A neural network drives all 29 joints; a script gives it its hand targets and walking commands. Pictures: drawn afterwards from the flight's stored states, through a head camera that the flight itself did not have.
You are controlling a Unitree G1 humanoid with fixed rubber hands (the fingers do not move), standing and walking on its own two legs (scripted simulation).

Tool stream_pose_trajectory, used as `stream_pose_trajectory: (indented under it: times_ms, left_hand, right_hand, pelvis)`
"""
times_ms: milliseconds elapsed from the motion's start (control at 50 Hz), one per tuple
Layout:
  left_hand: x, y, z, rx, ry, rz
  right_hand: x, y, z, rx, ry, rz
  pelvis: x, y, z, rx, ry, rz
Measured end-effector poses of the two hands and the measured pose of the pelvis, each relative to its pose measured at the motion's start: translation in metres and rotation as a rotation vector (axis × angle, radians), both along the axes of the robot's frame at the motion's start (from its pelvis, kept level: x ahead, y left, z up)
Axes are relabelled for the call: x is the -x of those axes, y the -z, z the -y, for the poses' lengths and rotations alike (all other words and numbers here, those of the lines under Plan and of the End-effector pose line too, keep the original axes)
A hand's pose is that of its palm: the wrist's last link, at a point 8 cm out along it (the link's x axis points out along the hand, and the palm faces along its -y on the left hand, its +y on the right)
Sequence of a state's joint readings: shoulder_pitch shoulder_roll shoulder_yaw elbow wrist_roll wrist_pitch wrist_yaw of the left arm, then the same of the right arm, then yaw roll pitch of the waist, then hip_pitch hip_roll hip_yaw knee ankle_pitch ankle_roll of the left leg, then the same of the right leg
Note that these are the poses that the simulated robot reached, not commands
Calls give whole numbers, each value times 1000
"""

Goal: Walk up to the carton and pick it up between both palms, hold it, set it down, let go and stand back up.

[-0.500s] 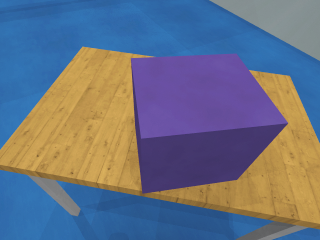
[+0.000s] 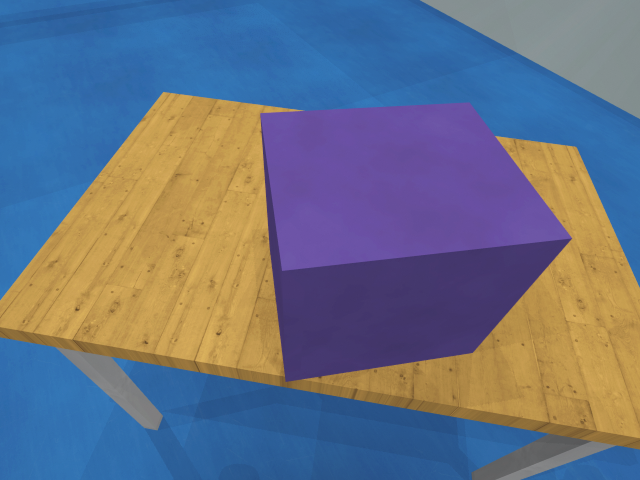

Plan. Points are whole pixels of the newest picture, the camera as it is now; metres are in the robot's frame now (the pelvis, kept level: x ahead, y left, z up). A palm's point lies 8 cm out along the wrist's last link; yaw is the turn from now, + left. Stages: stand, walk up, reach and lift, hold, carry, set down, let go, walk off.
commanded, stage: stand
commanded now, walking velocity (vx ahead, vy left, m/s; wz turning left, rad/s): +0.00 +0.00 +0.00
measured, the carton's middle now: (376, 244) +0.40 -0.07 +0.05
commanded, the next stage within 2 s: none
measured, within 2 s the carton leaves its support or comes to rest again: neither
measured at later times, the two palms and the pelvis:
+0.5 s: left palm out of the picture +0.02 +0.25 -0.13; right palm out of the picture +0.06 -0.30 -0.13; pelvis +0.00 -0.02 +0.00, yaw +1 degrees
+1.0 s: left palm out of the picture +0.04 +0.24 -0.13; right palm out of the picture +0.06 -0.31 -0.13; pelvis +0.01 -0.04 +0.00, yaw +1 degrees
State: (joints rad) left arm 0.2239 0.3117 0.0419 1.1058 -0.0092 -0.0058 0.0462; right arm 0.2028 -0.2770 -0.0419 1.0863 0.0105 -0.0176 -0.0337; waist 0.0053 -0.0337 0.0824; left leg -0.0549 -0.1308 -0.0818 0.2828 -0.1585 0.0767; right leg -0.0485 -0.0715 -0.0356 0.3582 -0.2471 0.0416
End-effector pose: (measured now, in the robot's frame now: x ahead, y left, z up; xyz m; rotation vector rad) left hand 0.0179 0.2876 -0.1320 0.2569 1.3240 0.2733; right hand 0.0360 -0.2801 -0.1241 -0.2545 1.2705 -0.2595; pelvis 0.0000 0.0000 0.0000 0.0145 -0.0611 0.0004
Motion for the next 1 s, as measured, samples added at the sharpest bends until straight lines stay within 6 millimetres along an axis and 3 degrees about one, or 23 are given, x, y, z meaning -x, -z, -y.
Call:
stream_pose_trajectory:
  times_ms: [160,300,640,1000]
  left_hand:
    - [8,-2,6,-9,-8,-9]
    - [3,0,25,27,-9,5]
    - [1,1,46,36,-21,4]
    - [-19,0,47,26,-11,26]
  right_hand:
    - [-4,2,7,-3,-11,-1]
    - [-18,4,6,-17,-41,21]
    - [-19,6,17,-29,-57,3]
    - [-25,5,31,-5,-55,12]
  pelvis:
    - [-1,0,8,2,-5,4]
    - [-1,0,13,3,-7,-5]
    - [-2,-1,30,10,-21,0]
    - [-6,0,37,6,-13,2]
